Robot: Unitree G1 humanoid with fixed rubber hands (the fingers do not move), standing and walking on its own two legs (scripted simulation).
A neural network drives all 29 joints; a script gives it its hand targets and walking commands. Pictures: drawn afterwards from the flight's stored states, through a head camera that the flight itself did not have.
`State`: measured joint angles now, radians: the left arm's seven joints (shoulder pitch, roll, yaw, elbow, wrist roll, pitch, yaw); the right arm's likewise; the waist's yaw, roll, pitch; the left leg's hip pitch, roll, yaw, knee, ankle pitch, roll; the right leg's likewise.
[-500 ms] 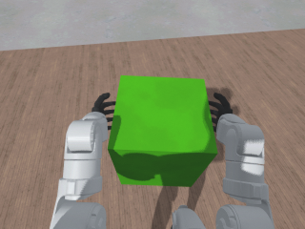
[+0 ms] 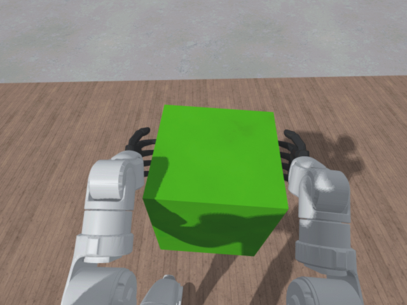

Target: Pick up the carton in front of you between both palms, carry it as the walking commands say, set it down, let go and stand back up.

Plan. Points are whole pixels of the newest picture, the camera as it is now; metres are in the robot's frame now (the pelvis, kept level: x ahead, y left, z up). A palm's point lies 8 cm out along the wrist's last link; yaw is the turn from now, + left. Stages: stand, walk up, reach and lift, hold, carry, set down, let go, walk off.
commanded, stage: carry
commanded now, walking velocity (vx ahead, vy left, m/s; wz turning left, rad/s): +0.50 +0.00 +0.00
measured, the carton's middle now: (212, 186) +0.35 +0.03 +0.01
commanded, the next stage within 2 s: none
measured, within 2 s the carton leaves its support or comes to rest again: neither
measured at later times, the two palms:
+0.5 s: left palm (167, 75) +0.65 +0.18 +0.06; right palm (281, 83) +0.64 -0.12 +0.07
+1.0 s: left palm (179, 43) +0.86 +0.18 +0.03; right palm (271, 46) +0.88 -0.12 +0.03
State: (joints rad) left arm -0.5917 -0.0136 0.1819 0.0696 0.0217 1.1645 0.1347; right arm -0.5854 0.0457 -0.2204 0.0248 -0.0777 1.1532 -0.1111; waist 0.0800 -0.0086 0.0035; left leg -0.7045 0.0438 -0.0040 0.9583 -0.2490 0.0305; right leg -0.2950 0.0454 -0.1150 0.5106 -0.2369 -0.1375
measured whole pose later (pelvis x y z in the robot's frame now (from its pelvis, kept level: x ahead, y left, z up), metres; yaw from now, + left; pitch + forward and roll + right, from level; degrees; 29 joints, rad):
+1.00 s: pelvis +0.51 +0.03 -0.06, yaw +0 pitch +4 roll +1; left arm -0.61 -0.03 0.22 0.00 0.04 1.17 0.14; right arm -0.64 0.03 -0.21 0.02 -0.05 1.15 -0.13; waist 0.02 0.02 0.08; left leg -0.48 0.01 -0.01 0.67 -0.30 0.01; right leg -0.42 0.04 -0.13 0.52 -0.09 -0.13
